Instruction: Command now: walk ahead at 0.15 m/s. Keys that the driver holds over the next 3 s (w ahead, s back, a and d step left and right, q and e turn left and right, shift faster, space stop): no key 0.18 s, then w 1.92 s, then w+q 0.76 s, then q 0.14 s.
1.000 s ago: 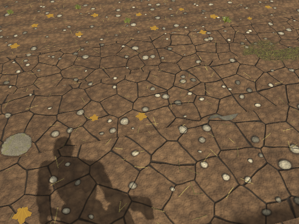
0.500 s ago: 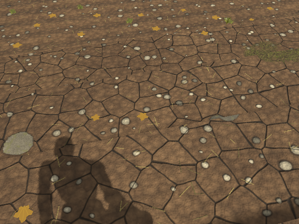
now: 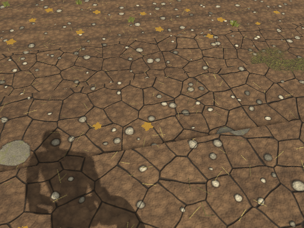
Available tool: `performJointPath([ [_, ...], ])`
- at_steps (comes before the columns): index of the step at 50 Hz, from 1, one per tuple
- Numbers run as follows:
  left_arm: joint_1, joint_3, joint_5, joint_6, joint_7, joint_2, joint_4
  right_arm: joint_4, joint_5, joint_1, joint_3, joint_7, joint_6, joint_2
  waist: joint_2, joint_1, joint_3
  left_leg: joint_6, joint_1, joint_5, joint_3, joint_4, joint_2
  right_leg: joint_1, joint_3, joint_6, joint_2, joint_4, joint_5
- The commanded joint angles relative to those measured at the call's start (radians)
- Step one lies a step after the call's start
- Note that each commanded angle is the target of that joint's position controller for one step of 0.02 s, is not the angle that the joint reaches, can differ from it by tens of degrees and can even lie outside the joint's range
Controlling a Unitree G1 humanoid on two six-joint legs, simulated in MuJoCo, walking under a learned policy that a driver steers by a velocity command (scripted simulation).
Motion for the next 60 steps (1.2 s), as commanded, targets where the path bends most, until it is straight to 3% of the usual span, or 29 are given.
performJointPath([
  [1, -0.079, -0.008, 0.005, 0.004, -0.006, -0.004, -0.077, -0.019, 0.002, 0.000, -0.021, -0.035, 0.011, -0.180, 0.116, 0.017, -0.010, 0.037, -0.022, 0.860, -0.056, -0.059, 0.167, 0.091, -0.042, 0.024, 0.040, -0.226, 0.114],
  [4, -0.020, -0.010, 0.002, 0.024, -0.014, 0.011, -0.061, 0.013, -0.001, 0.008, -0.019, -0.038, 0.030, -0.166, 0.152, 0.040, -0.063, 0.075, -0.034, 0.903, -0.054, -0.028, 0.186, 0.221, -0.036, 0.023, 0.045, -0.209, 0.125],
  [7, 0.021, -0.005, 0.019, 0.021, -0.014, 0.038, -0.045, 0.014, 0.017, -0.057, -0.011, -0.028, 0.043, -0.131, 0.087, 0.088, -0.038, 0.082, -0.007, 0.832, -0.088, 0.072, 0.193, 0.295, -0.021, -0.034, 0.036, -0.377, 0.161],
  [8, 0.073, 0.008, 0.029, 0.015, -0.015, 0.083, -0.027, 0.016, 0.015, -0.040, -0.017, -0.024, 0.044, -0.148, 0.031, 0.097, -0.068, 0.054, -0.015, 0.780, -0.091, 0.140, 0.160, 0.395, 0.026, -0.063, -0.003, -0.437, 0.460],
  [9, 0.089, 0.023, 0.028, 0.015, -0.016, 0.153, -0.019, 0.023, -0.006, 0.063, -0.018, -0.017, 0.040, -0.140, -0.057, 0.031, -0.144, 0.012, -0.099, 0.550, -0.094, 0.207, 0.098, 0.566, 0.086, -0.133, -0.070, -0.359, 0.744],
  [10, 0.106, 0.018, 0.017, 0.029, -0.018, 0.110, -0.005, 0.049, -0.008, 0.129, -0.005, -0.014, 0.045, -0.085, -0.132, 0.030, -0.223, -0.025, -0.186, 0.214, -0.070, 0.285, 0.051, 0.667, 0.161, -0.233, -0.132, -0.365, 0.620],
  [12, 0.155, 0.028, -0.010, 0.039, -0.026, 0.131, 0.006, -0.005, 0.022, -0.018, -0.017, -0.012, 0.058, -0.133, -0.181, 0.097, -0.128, -0.038, -0.404, -0.376, -0.014, 0.583, -0.045, 0.604, 0.422, -0.328, -0.255, -0.576, 0.013],
  [13, 0.146, 0.026, 0.000, 0.024, -0.028, 0.134, 0.001, -0.019, 0.034, -0.062, -0.035, -0.010, 0.063, -0.173, -0.130, 0.100, -0.077, -0.036, -0.467, -0.430, -0.071, 0.783, -0.006, 0.514, 0.509, -0.349, -0.301, -0.655, -0.205],
  [14, 0.089, 0.025, 0.009, 0.005, -0.030, 0.131, -0.016, -0.026, 0.041, -0.072, -0.045, -0.005, 0.063, -0.179, -0.067, 0.059, -0.026, -0.020, -0.466, -0.339, -0.110, 0.825, 0.045, 0.397, 0.489, -0.321, -0.295, -0.701, -0.319],
  [17, 0.004, 0.016, -0.001, -0.009, -0.025, 0.078, -0.032, -0.033, 0.028, -0.086, -0.061, -0.009, 0.052, -0.153, -0.070, 0.004, -0.007, -0.004, -0.393, -0.218, -0.087, 0.615, 0.096, 0.290, 0.327, -0.203, -0.197, -0.769, -0.338],
  [23, 0.022, 0.044, -0.023, 0.013, -0.006, 0.149, -0.032, -0.021, 0.019, -0.073, -0.063, 0.002, 0.036, -0.117, -0.083, -0.022, -0.049, -0.019, -0.145, -0.079, 0.016, 0.364, 0.056, 0.156, 0.184, -0.208, -0.145, -0.773, -0.303],
  [25, -0.005, 0.044, -0.004, 0.007, -0.006, 0.127, -0.033, 0.062, 0.005, 0.118, -0.078, 0.012, 0.026, -0.126, -0.058, -0.093, -0.101, -0.040, 0.073, 0.121, 0.048, 0.486, 0.057, 0.018, 0.113, -0.209, -0.128, -0.661, -0.222],
  [27, -0.049, 0.017, -0.023, 0.004, -0.008, 0.059, -0.051, 0.059, 0.025, 0.142, -0.076, 0.000, 0.026, -0.109, -0.005, -0.130, 0.036, -0.024, 0.067, -0.111, 0.088, 0.220, 0.003, -0.079, 0.060, -0.172, -0.054, -0.472, -0.336],
  [28, -0.043, -0.003, -0.037, 0.004, -0.011, 0.004, -0.065, 0.047, 0.019, 0.181, -0.078, -0.006, 0.014, -0.155, 0.163, -0.123, 0.049, 0.055, 0.136, -0.297, -0.258, -0.041, 0.207, -0.195, 0.033, -0.105, -0.013, -0.165, -0.291],
  [29, -0.001, -0.007, -0.008, -0.014, -0.015, -0.010, -0.068, 0.013, 0.024, 0.170, -0.061, 0.009, -0.005, -0.186, 0.240, -0.042, 0.044, 0.071, 0.163, 0.043, -0.470, -0.008, 0.353, -0.294, 0.021, -0.076, 0.045, 0.103, -0.313],
  [30, -0.008, -0.007, -0.025, -0.038, -0.021, -0.010, -0.127, 0.053, 0.010, 0.239, -0.103, 0.022, -0.021, -0.328, 0.413, -0.045, 0.053, 0.215, 0.126, -0.229, -0.756, -0.161, 0.471, -0.450, 0.054, -0.105, 0.068, 0.183, -0.354],
  [31, -0.102, 0.005, -0.051, -0.054, -0.015, 0.071, -0.144, 0.020, 0.007, 0.170, -0.085, 0.032, -0.046, -0.259, 0.217, -0.035, 0.130, 0.214, 0.084, -0.287, -0.755, -0.176, 0.461, -0.520, 0.130, -0.121, 0.006, 0.236, -0.238],
  [32, -0.107, 0.013, -0.042, -0.055, -0.012, 0.103, -0.136, -0.010, 0.009, 0.090, -0.071, 0.031, -0.052, -0.210, 0.118, -0.008, 0.136, 0.165, 0.074, -0.193, -0.623, -0.153, 0.411, -0.512, 0.146, -0.119, -0.009, 0.212, -0.101],
  [34, -0.058, 0.019, -0.001, -0.041, -0.026, 0.095, -0.084, -0.036, 0.007, 0.051, -0.063, 0.022, -0.046, -0.182, 0.078, 0.019, 0.072, 0.120, 0.064, -0.020, -0.422, -0.126, 0.309, -0.393, 0.099, -0.079, -0.053, 0.138, 0.055],
  [36, -0.078, 0.014, 0.005, -0.029, -0.041, 0.053, -0.078, -0.020, 0.006, 0.121, -0.053, 0.006, -0.039, -0.147, 0.106, 0.007, 0.053, 0.094, 0.027, 0.192, -0.306, -0.132, 0.257, -0.317, 0.040, -0.051, -0.041, 0.129, 0.167],
  [38, -0.166, 0.024, -0.024, -0.037, -0.051, 0.053, -0.109, 0.001, 0.006, 0.207, -0.043, -0.013, -0.050, -0.135, 0.119, -0.014, 0.073, 0.072, 0.125, 0.173, -0.251, -0.125, 0.231, -0.383, 0.059, -0.041, -0.042, -0.020, 0.263],
  [41, -0.323, 0.013, -0.004, -0.044, -0.070, 0.012, -0.163, -0.005, 0.016, 0.233, -0.043, -0.045, -0.046, -0.146, 0.118, -0.069, 0.123, 0.059, 0.024, 0.096, -0.191, -0.159, 0.197, -0.257, 0.002, -0.020, -0.007, -0.254, 0.481],
  [52, -0.530, -0.028, 0.008, -0.099, -0.160, -0.019, -0.288, -0.005, 0.036, 0.328, -0.039, -0.046, 0.008, -0.101, 0.085, -0.155, 0.156, 0.033, 0.232, 0.242, -0.176, 0.303, 0.191, -0.263, -0.040, -0.072, 0.001, -0.511, 0.550],
  [55, -0.182, -0.003, 0.014, -0.108, -0.140, 0.030, -0.171, -0.016, 0.029, 0.267, -0.047, -0.023, 0.019, -0.136, 0.080, -0.014, -0.013, 0.034, 0.112, 0.466, -0.178, 0.671, 0.146, 0.211, -0.038, -0.096, 0.014, -0.560, 0.622],
  [56, 0.068, 0.015, 0.010, -0.099, -0.126, 0.069, -0.096, -0.028, 0.023, 0.180, -0.049, -0.010, 0.015, -0.150, 0.057, 0.136, -0.095, 0.009, -0.037, 0.449, -0.134, 0.944, 0.106, 0.503, -0.026, -0.119, -0.033, -0.619, 0.766],
  [57, 0.279, 0.025, 0.018, -0.074, -0.114, 0.129, -0.013, -0.049, 0.013, 0.139, -0.054, 0.007, -0.002, -0.127, -0.104, 0.200, -0.205, -0.033, -0.353, -0.211, -0.103, 1.395, -0.017, 0.892, 0.068, -0.165, -0.173, -0.462, 1.012],
  [58, 0.312, 0.012, 0.051, -0.066, -0.099, 0.156, -0.015, -0.038, 0.044, 0.324, -0.036, 0.021, -0.026, -0.079, -0.277, 0.131, -0.407, -0.035, -0.696, -0.563, -0.266, 1.545, -0.031, 1.286, 0.182, -0.240, -0.311, -0.054, 1.408],
  [59, 0.361, 0.029, 0.040, -0.042, -0.090, 0.147, -0.020, -0.079, 0.077, 0.270, -0.037, 0.035, -0.050, -0.137, -0.289, 0.198, -0.512, -0.053, -0.831, -0.519, -0.325, 1.503, 0.002, 1.374, 0.319, -0.342, -0.364, -0.108, 1.289],
  [60, 0.340, 0.042, 0.034, -0.025, -0.082, 0.179, -0.017, -0.126, 0.098, 0.207, -0.034, 0.034, -0.057, -0.143, -0.169, 0.166, -0.524, -0.070, -0.909, -0.488, -0.287, 1.486, 0.049, 1.309, 0.444, -0.407, -0.394, -0.247, 0.712],
])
